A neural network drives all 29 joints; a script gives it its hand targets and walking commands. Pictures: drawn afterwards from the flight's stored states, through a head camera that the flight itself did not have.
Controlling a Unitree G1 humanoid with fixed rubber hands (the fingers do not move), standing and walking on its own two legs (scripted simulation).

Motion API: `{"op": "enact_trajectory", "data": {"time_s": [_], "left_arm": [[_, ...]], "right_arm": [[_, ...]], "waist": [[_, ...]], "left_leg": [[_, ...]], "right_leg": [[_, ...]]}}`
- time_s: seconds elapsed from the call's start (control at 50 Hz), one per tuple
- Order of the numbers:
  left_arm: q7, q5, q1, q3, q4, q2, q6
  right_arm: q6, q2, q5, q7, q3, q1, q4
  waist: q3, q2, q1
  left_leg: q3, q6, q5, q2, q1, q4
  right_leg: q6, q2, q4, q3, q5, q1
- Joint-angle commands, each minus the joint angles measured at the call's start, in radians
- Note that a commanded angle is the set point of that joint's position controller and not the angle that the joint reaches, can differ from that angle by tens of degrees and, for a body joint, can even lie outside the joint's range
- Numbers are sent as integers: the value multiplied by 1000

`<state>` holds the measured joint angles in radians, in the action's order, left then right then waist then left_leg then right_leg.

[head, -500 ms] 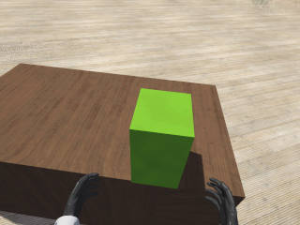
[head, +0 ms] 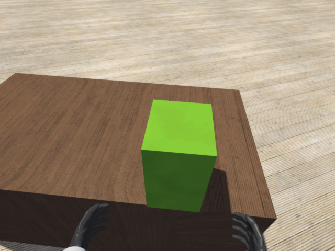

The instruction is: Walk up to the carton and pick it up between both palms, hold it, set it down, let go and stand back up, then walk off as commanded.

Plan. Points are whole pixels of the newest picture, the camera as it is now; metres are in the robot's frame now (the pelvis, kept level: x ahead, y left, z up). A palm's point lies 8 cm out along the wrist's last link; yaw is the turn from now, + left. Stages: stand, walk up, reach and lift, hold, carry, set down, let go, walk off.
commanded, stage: set down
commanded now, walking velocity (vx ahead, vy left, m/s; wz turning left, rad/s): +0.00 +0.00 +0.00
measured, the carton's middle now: (177, 158) +0.39 +0.01 -0.01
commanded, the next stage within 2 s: let go in 1.44 s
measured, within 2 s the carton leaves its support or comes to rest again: neither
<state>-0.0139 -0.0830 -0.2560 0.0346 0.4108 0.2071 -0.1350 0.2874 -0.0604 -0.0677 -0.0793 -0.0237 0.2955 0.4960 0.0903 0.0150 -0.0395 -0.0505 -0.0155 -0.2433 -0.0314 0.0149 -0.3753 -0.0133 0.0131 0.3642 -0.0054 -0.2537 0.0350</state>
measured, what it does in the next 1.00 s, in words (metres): stands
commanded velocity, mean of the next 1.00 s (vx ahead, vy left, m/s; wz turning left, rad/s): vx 0.00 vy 0.00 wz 0.00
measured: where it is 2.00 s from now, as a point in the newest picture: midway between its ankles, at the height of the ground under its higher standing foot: outside the picture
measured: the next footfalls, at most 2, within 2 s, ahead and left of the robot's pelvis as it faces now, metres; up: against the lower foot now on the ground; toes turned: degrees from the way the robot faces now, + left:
none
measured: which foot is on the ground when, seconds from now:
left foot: down 0.00-1.00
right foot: down 0.00-1.00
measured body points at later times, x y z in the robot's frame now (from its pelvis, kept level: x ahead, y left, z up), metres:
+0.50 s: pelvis +0.01 +0.00 +0.00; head -0.01 +0.01 +0.45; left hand +0.17 +0.22 -0.06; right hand +0.17 -0.20 -0.07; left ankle -0.01 +0.12 -0.74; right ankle -0.02 -0.13 -0.74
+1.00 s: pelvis +0.00 -0.01 +0.00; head -0.03 -0.01 +0.45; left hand +0.16 +0.22 -0.07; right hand +0.16 -0.22 -0.08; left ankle -0.01 +0.12 -0.74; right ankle -0.02 -0.13 -0.74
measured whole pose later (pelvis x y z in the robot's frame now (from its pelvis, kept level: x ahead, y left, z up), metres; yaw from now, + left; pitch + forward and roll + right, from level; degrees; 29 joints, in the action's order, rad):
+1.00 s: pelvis +0.00 -0.01 +0.00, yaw -1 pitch -8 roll +0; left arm -0.02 -0.01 -0.22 -0.01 0.50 0.20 0.09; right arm 0.19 -0.14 0.02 -0.02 0.01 0.25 0.63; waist 0.09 0.00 -0.03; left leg -0.05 -0.03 -0.22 -0.04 0.02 -0.35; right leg 0.00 0.00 0.36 -0.02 -0.24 0.03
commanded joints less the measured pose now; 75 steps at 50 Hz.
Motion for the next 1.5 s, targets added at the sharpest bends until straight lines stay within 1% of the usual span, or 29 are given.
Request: {"op": "enact_trajectory", "data": {"time_s": [0.0,0.02,0.04,0.06,0.12,0.16,0.18,0.22,0.26,0.3,0.38,0.42,0.44,0.58,0.62,0.64,0.68,0.72,0.74,0.78,0.82,0.88,1.02,1.04,1.08,1.1,1.16,1.42,1.48], "left_arm": [[6,39,27,-23,-87,43,-28],[5,19,25,-25,-109,53,-39],[7,22,35,-34,-125,57,-48],[14,36,54,-16,-135,29,-36],[18,38,28,-36,-80,46,-30],[32,33,22,-34,-161,44,-35],[27,52,18,-41,-93,42,-16],[30,34,0,-34,-125,53,-30],[27,59,9,-41,-84,38,-20],[21,49,5,-42,-68,45,-5],[13,85,17,-59,-44,48,17],[24,65,40,-58,-97,65,14],[31,74,31,-38,-109,39,16],[-13,53,73,-60,24,88,101],[1,41,86,-67,-102,104,90],[-2,54,98,-68,-50,106,91],[-12,53,103,-75,-35,104,109],[-16,68,99,-75,-28,106,131],[-25,70,96,-80,35,104,149],[-21,63,108,-68,3,101,156],[-30,66,138,-72,21,116,182],[-2,78,154,-74,-72,100,187],[1,67,126,-66,-4,96,218],[4,107,132,-83,40,84,239],[4,76,153,-72,-21,93,229],[15,93,148,-78,-13,84,235],[26,118,163,-84,-18,74,241],[15,108,152,-82,8,58,249],[26,112,147,-83,-42,73,240]], "right_arm": [[56,-89,-12,22,5,-26,-76],[69,-94,-5,19,16,-30,-115],[73,-105,-17,27,14,-57,-103],[75,-117,-5,32,46,-57,-70],[85,-142,-6,47,48,-39,-43],[96,-163,-26,55,45,-43,-73],[76,-155,-6,54,44,-39,1],[94,-177,-11,55,57,-26,-45],[81,-166,-14,65,20,-27,0],[81,-166,-17,62,27,-17,5],[77,-163,-12,66,13,-25,75],[82,-156,-7,69,17,-34,60],[91,-179,-10,77,38,-30,60],[30,-159,58,47,36,-80,71],[32,-151,48,41,42,-66,-7],[25,-151,41,45,30,-59,31],[3,-149,58,36,25,-61,11],[-13,-157,70,38,39,-66,39],[-27,-143,75,42,32,-72,48],[-31,-147,67,43,38,-86,4],[-57,-150,94,30,47,-104,62],[-59,-168,88,49,63,-126,26],[-85,-184,104,67,82,-133,27],[-99,-189,101,75,56,-146,66],[-92,-176,103,69,58,-158,15],[-94,-209,104,82,75,-166,60],[-99,-213,91,93,69,-166,110],[-79,-251,93,96,76,-191,152],[-66,-249,90,103,92,-186,118]], "waist": [[-33,-77,-10],[-29,-17,3],[-22,-45,-8],[-23,-71,14],[-29,-50,3],[-55,-69,-10],[-11,-57,1],[-31,-37,10],[-11,-69,-4],[-30,-36,-2],[-23,-99,3],[-63,-88,-19],[-59,-106,-4],[46,-4,25],[-16,-24,-1],[-1,-41,11],[12,21,19],[14,-24,14],[23,13,20],[-11,-21,14],[46,-2,39],[-9,-49,15],[-14,8,16],[9,-28,1],[-23,22,16],[-29,-28,11],[-24,-68,8],[-28,13,39],[-71,-25,36]], "left_leg": [[5,-47,367,35,18,50],[3,-41,381,30,6,39],[9,-45,413,27,21,36],[9,-62,397,24,31,43],[0,-66,430,24,45,34],[6,-71,502,14,48,37],[2,-72,499,19,54,38],[13,-76,533,16,50,28],[4,-75,517,28,54,36],[2,-66,510,28,67,37],[2,-77,503,32,77,23],[-6,-72,485,28,72,26],[1,-82,495,21,74,26],[-24,-41,303,43,14,56],[-26,-46,330,42,18,53],[-30,-48,355,47,24,36],[-35,-37,321,48,21,54],[-32,-45,320,41,19,60],[-32,-32,264,45,20,64],[-34,-33,244,43,23,64],[-37,-30,219,44,17,74],[-40,-40,249,37,23,68],[-52,-19,180,30,8,72],[-55,-21,176,33,10,78],[-51,-13,205,32,1,72],[-46,-23,211,26,14,67],[-51,-34,231,34,12,62],[-39,-22,276,35,22,25],[-45,-30,293,31,18,27]], "right_leg": [[52,-25,-94,-14,175,-111],[42,-23,-89,-14,237,-91],[44,-29,-93,-14,219,-113],[53,-40,-100,-1,188,-114],[50,-40,-96,-3,229,-113],[52,-52,-90,2,256,-98],[54,-49,-107,2,246,-108],[54,-53,-98,7,286,-87],[50,-50,-104,1,273,-94],[46,-46,-111,2,291,-85],[48,-45,-109,-3,290,-113],[47,-42,-106,-4,249,-100],[53,-52,-104,14,250,-111],[30,-27,-130,-5,182,-139],[23,-26,-113,-2,222,-112],[18,-20,-114,-4,252,-115],[2,-17,-119,-7,259,-109],[16,-26,-117,-3,217,-112],[14,-18,-127,-4,198,-118],[17,-13,-116,-5,172,-130],[8,-12,-127,0,167,-145],[19,-27,-108,7,148,-141],[19,-22,-109,7,103,-149],[23,-17,-98,8,120,-164],[16,-22,-105,11,151,-144],[29,-26,-89,19,135,-166],[28,-26,-83,22,151,-156],[10,-43,-74,36,236,-161],[23,-44,-73,40,204,-151]]}}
